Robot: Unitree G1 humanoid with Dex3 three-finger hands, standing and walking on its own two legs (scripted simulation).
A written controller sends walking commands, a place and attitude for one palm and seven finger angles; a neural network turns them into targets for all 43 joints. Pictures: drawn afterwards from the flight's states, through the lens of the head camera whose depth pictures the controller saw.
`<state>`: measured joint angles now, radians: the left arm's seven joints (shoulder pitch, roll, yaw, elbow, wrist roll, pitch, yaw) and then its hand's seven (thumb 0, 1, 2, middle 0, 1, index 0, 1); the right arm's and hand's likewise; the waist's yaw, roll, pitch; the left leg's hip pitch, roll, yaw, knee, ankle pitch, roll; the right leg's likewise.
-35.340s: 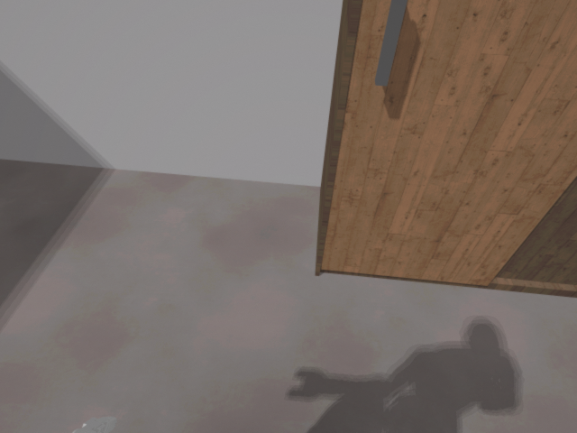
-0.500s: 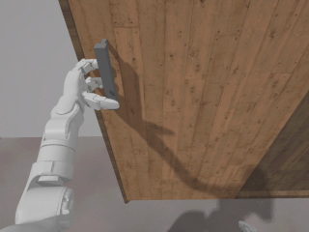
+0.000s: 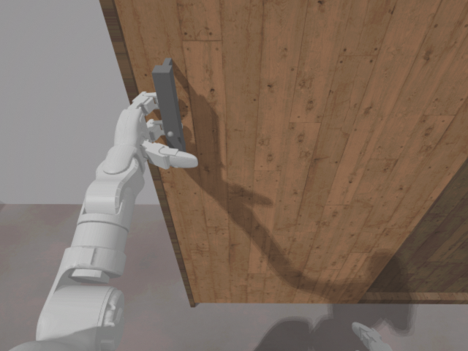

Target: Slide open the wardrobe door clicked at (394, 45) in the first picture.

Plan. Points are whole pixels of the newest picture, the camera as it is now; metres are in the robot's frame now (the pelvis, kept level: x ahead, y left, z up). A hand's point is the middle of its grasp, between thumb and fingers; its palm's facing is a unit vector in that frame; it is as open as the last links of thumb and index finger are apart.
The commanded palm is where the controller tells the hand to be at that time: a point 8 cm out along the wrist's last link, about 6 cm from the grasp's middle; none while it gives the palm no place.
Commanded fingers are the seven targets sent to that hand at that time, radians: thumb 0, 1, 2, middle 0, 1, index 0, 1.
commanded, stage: slide the fingers in behind the handle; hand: left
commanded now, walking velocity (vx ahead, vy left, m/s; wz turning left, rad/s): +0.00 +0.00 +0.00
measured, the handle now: (174, 115) +0.46 +0.13 +0.20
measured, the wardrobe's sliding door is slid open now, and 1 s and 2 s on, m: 0.00 0.00 0.00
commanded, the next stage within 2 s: grip the handle and tug to test in 0.92 s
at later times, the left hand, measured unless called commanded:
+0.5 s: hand (184, 132) +0.41 +0.10 +0.20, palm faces +0.04 -1.00 +0.00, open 14.0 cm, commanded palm +0.38 +0.15 +0.20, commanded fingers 0.00 -0.50 0.30 -0.30 -1.20 -0.30 -1.20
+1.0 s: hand (184, 132) +0.41 +0.10 +0.20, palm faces +0.04 -1.00 +0.00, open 14.0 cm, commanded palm +0.38 +0.15 +0.20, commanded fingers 0.00 -0.50 0.30 -0.30 -1.20 -0.30 -1.20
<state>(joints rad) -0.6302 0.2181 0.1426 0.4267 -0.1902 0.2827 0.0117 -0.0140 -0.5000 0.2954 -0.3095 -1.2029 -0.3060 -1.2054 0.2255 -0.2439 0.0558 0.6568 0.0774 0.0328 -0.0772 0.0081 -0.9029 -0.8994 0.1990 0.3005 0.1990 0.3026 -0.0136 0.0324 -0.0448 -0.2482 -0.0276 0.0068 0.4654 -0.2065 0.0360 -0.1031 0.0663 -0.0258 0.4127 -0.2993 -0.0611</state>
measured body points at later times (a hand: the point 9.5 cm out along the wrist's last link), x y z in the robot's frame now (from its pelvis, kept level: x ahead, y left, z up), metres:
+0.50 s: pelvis +0.00 +0.01 +0.00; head -0.02 -0.01 +0.45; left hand +0.40 +0.16 +0.20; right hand +0.14 -0.23 -0.11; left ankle +0.03 +0.10 -0.74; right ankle -0.05 -0.08 -0.74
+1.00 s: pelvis +0.00 +0.00 +0.00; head -0.02 -0.01 +0.45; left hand +0.40 +0.16 +0.20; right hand +0.13 -0.24 -0.11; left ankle +0.03 +0.10 -0.74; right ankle -0.05 -0.08 -0.74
